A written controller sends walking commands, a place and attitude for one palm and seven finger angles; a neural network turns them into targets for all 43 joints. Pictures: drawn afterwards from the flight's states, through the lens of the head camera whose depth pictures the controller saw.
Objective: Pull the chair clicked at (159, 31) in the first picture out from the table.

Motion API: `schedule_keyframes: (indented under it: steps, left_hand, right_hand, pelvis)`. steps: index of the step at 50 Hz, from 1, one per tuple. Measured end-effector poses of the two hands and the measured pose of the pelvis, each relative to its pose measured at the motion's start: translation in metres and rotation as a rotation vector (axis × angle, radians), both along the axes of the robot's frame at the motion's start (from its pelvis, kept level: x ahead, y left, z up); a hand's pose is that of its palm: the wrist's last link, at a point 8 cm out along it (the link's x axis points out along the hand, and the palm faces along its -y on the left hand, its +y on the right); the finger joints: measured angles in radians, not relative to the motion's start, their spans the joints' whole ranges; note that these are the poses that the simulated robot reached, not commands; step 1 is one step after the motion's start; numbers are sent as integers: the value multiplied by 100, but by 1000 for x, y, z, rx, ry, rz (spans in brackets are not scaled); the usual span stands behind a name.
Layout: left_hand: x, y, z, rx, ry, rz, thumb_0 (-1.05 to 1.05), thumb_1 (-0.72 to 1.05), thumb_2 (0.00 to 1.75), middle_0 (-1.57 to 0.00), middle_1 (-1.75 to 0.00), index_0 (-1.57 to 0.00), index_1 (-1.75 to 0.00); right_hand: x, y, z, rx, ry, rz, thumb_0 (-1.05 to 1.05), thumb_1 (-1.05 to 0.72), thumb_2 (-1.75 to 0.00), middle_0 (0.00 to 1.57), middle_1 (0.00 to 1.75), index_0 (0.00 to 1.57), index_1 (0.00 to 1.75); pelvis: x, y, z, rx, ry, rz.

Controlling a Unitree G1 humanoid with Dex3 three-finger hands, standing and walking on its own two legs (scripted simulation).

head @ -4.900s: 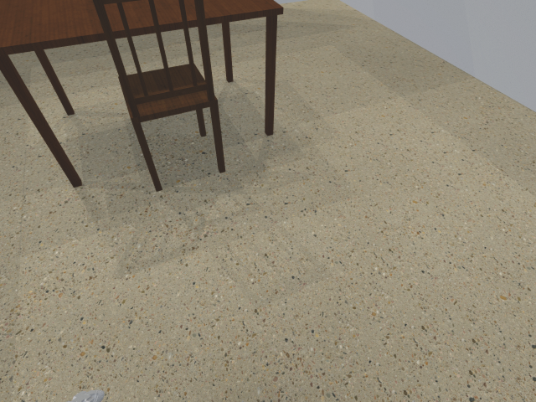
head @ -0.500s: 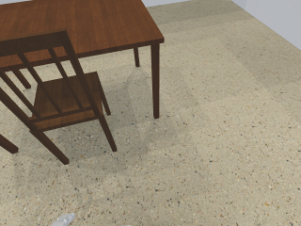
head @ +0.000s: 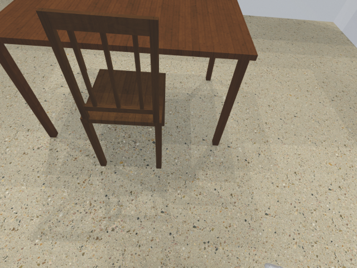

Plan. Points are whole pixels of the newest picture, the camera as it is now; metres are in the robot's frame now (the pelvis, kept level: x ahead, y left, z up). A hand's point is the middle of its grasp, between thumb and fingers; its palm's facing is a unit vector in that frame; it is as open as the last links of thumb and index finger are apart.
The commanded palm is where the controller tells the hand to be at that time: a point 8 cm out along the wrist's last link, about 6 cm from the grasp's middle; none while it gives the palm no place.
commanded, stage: take the last steps up to it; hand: left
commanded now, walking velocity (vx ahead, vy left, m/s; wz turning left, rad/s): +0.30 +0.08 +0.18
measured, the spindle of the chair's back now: (111, 75) +0.74 +0.33 -0.06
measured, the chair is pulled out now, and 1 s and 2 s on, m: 0.00 0.00 0.00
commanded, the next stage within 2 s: come to a stop and stand still in 0.96 s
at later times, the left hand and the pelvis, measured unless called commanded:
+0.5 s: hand out of the picture +0.07 +0.17 -0.15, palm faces +0.14 -0.97 -0.22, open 7.3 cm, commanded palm none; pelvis +0.07 -0.01 +0.02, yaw +5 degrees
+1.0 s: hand (81, 219) +0.23 +0.29 -0.16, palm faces +0.14 -0.97 -0.20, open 7.4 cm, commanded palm none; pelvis +0.23 +0.09 +0.01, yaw +4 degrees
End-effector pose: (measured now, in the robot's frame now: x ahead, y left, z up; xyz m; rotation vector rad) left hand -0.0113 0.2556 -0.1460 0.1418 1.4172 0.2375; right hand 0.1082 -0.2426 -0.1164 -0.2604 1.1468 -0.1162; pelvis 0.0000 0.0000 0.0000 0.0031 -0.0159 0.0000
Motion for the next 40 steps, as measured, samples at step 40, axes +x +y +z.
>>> schedule_keyframes:
  steps: [40]
  left_hand:
    - [60, 10, -3, -117, 177, 171, 1, 91, 90, -21, -30, -20, -30]
  right_hand:
    - [157, 88, -20, 58, 40, 73, 1, -91, -89, 20, 30, 20, 30]
  pelvis:
    - [169, 70, -7, -15, 16, 105]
